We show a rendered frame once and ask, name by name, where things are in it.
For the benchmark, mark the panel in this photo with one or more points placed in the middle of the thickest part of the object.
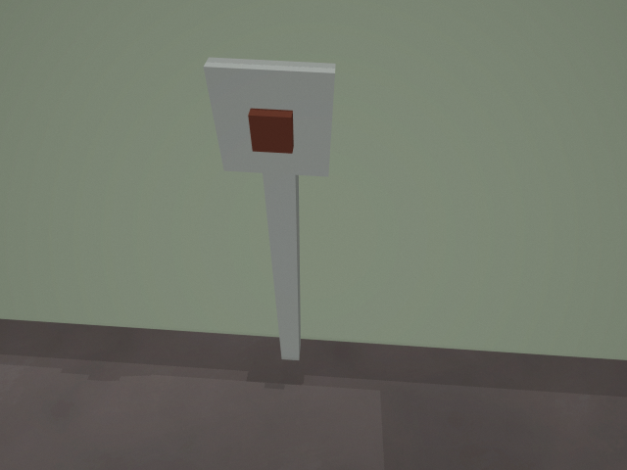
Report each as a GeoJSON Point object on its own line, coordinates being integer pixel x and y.
{"type": "Point", "coordinates": [237, 85]}

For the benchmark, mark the button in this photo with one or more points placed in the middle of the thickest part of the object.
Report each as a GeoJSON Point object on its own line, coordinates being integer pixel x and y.
{"type": "Point", "coordinates": [271, 130]}

